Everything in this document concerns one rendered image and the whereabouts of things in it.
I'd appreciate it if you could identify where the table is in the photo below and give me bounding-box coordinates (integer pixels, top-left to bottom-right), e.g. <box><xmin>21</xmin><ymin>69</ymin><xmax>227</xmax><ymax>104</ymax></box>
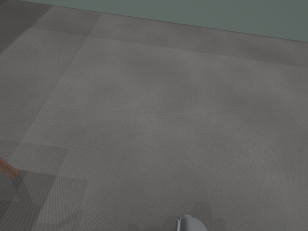
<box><xmin>0</xmin><ymin>158</ymin><xmax>19</xmax><ymax>178</ymax></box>

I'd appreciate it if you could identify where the robot right thigh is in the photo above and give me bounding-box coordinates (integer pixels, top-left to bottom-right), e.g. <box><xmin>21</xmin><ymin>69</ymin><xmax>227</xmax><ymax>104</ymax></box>
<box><xmin>175</xmin><ymin>217</ymin><xmax>208</xmax><ymax>231</ymax></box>

